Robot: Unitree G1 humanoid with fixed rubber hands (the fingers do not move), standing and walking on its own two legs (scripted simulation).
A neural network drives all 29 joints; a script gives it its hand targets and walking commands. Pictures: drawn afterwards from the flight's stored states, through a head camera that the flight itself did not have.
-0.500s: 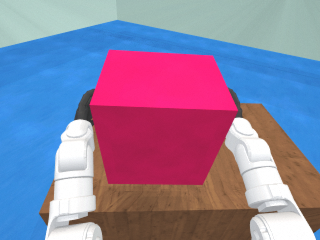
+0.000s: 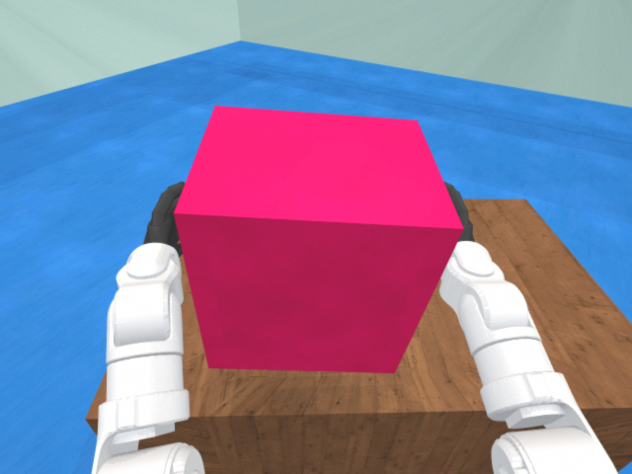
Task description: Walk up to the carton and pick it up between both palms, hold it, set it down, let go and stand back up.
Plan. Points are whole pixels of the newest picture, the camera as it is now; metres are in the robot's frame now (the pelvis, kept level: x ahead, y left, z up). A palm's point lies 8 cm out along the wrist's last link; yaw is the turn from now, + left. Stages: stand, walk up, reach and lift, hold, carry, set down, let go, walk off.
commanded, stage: hold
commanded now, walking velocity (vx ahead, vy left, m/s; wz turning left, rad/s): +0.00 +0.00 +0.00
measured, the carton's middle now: (310, 247) +0.39 +0.01 +0.14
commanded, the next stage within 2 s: none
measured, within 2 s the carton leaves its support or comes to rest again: neither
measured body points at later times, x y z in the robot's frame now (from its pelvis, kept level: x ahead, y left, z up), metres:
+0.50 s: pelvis -0.01 +0.01 +0.00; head -0.06 +0.05 +0.44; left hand +0.36 +0.20 +0.18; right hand +0.37 -0.16 +0.19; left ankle +0.04 +0.13 -0.75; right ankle -0.01 -0.10 -0.75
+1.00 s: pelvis +0.00 +0.00 +0.00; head -0.05 +0.03 +0.45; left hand +0.37 +0.19 +0.17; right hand +0.38 -0.17 +0.17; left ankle +0.04 +0.13 -0.75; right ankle -0.01 -0.10 -0.75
